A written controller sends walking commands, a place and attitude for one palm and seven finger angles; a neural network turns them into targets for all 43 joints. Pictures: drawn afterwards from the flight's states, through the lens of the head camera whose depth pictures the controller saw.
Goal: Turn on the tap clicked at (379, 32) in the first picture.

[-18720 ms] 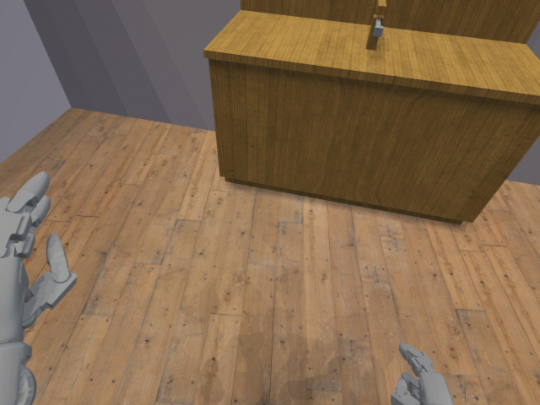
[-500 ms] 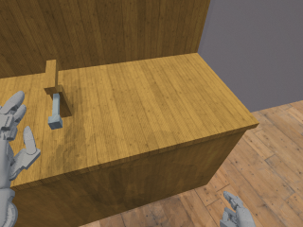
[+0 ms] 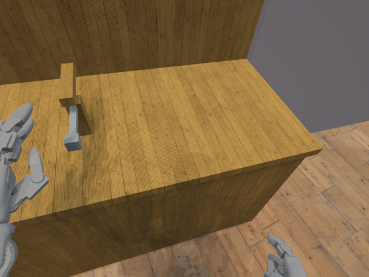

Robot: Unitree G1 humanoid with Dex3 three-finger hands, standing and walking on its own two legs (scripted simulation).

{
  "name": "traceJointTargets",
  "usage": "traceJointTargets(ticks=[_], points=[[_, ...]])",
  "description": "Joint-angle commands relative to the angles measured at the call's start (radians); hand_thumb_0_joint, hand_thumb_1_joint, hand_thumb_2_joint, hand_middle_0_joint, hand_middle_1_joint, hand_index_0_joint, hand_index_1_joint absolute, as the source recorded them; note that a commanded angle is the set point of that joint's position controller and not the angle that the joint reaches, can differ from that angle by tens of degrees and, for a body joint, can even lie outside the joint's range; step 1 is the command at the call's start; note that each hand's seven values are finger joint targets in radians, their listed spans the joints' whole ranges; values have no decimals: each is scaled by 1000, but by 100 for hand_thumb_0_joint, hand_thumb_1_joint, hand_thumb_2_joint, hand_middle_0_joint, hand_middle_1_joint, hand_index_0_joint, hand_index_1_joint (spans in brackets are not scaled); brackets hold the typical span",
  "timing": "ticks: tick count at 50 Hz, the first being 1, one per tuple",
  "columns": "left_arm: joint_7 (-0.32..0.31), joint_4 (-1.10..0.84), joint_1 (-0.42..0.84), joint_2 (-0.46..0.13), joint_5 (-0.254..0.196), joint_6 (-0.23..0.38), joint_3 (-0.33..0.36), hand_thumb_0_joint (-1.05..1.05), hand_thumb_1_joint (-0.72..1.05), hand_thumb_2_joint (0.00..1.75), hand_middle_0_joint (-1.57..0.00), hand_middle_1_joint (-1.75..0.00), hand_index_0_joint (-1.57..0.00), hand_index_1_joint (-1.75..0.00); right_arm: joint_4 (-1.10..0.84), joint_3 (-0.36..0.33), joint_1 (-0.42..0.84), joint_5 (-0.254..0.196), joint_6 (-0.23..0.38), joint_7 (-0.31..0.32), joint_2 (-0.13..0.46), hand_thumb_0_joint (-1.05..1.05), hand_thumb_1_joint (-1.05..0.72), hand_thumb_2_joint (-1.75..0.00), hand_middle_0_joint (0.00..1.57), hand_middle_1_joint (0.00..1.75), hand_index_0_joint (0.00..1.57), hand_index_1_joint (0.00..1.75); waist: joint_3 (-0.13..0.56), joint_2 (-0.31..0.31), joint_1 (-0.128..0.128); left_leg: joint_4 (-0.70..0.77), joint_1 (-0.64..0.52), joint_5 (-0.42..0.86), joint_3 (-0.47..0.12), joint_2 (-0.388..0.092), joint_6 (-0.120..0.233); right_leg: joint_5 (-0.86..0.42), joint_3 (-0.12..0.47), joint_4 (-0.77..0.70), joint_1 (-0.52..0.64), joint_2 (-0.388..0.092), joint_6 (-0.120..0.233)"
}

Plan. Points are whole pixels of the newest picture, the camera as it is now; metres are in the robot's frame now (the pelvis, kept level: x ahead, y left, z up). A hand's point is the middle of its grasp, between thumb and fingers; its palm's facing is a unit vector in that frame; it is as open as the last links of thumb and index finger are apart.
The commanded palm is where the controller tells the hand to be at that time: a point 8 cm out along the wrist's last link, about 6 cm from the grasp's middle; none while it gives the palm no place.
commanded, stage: come to a stop and stand still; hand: left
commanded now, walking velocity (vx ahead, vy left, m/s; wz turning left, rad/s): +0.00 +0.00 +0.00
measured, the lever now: (73, 142) +0.35 +0.28 +0.08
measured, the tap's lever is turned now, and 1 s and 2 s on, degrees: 0 0 0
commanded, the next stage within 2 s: look again from close up in 0.62 s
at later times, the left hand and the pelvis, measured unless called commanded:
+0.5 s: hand (24, 174) +0.22 +0.28 +0.17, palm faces +0.39 -0.86 -0.32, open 7.4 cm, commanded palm +0.16 +0.31 +0.18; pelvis +0.00 +0.03 +0.00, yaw +0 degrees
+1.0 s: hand (34, 179) +0.21 +0.26 +0.16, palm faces +0.38 -0.86 -0.35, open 7.4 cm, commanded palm +0.16 +0.30 +0.18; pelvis +0.00 +0.02 +0.00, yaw +0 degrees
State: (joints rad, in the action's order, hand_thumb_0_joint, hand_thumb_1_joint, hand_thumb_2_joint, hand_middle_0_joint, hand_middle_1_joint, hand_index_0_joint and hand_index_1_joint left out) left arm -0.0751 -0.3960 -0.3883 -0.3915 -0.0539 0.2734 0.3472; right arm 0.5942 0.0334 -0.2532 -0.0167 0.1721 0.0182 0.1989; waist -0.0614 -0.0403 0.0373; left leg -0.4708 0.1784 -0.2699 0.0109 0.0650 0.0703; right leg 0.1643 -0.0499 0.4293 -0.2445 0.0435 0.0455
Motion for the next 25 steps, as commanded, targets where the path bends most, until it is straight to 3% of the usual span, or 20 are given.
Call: traceJointTargets(ticks=[1, 4, 5, 7, 9, 11, 16, 18, 22, 24, 25], points=[[-23, -265, 115, -130, -6, 68, 90, 0, 90, 90, -20, -30, -20, -30, -165, -54, 116, 3, 73, -2, 127, 0, -90, -90, 20, 30, 20, 30, 191, 108, -5, 99, 52, 246, -120, -132, -61, -187, 125, -2, 197, -109, -11], [-27, -238, 65, -123, -1, 52, 91, 0, 90, 90, -20, -30, -20, -30, -163, -54, 127, 0, 62, -10, 128, 0, -90, -90, 20, 30, 20, 30, 170, 89, -4, 101, 55, 289, -107, -136, -77, -212, 103, 4, 191, -98, -15], [-25, -213, 62, -98, -1, 48, 70, 0, 90, 90, -20, -30, -20, -30, -162, -54, 118, 4, 50, -9, 129, 0, -90, -90, 20, 30, 20, 30, 161, 80, -9, 110, 81, 271, -117, -141, -78, -188, 97, -2, 193, -100, -16], [-27, -215, 67, -116, 2, 41, 86, 0, 90, 90, -20, -30, -20, -30, -172, -58, 119, 2, 38, -6, 132, 0, -90, -90, 20, 30, 20, 30, 145, 73, -8, 123, 103, 231, -121, -146, -78, -172, 105, -5, 198, -99, -17], [-29, -256, 89, -140, 6, 40, 108, 0, 90, 90, -20, -30, -20, -30, -176, -55, 133, 0, 30, -4, 127, 0, -90, -90, 20, 30, 20, 30, 147, 100, -9, 131, 93, 244, -119, -141, -88, -181, 97, 4, 195, -89, -16], [-26, -258, 99, -126, 4, 37, 94, 0, 90, 90, -20, -30, -20, -30, -186, -55, 128, 4, 20, 0, 126, 0, -90, -90, 20, 30, 20, 30, 153, 122, -9, 138, 104, 244, -124, -148, -90, -172, 91, 7, 209, -89, -17], [-26, -299, 114, -129, 6, 33, 91, 0, 90, 90, -20, -30, -20, -30, -196, -55, 131, 6, 15, 1, 124, 0, -90, -90, 20, 30, 20, 30, 162, 142, -7, 145, 86, 278, -129, -154, -107, -161, 76, 17, 213, -79, -21], [-28, -278, 102, -125, 7, 28, 90, 0, 90, 90, -20, -30, -20, -30, -196, -56, 127, 5, 13, 2, 125, 0, -90, -90, 20, 30, 20, 30, 153, 113, -6, 151, 105, 241, -131, -156, -104, -150, 79, 9, 222, -81, -22], [-27, -288, 115, -118, 13, 25, 77, 0, 90, 90, -20, -30, -20, -30, -192, -60, 126, 5, 8, 0, 129, 0, -90, -90, 20, 30, 20, 30, 146, 149, -8, 168, 89, 260, -138, -164, -124, -117, 69, 21, 200, -70, -24], [-31, -281, 101, -129, 13, 20, 93, 0, 90, 90, -20, -30, -20, -30, -192, -57, 135, 1, 7, 0, 124, 0, -90, -90, 20, 30, 20, 30, 139, 131, -5, 173, 85, 266, -136, -159, -131, -112, 60, 20, 195, -64, -26], [-28, -252, 94, -105, 10, 17, 72, 0, 90, 90, -20, -30, -20, -30, -189, -55, 129, 6, 0, 0, 127, 0, -90, -90, 20, 30, 20, 30, 134, 110, -8, 179, 106, 242, -144, -162, -131, -93, 58, 17, 199, -64, -28]])
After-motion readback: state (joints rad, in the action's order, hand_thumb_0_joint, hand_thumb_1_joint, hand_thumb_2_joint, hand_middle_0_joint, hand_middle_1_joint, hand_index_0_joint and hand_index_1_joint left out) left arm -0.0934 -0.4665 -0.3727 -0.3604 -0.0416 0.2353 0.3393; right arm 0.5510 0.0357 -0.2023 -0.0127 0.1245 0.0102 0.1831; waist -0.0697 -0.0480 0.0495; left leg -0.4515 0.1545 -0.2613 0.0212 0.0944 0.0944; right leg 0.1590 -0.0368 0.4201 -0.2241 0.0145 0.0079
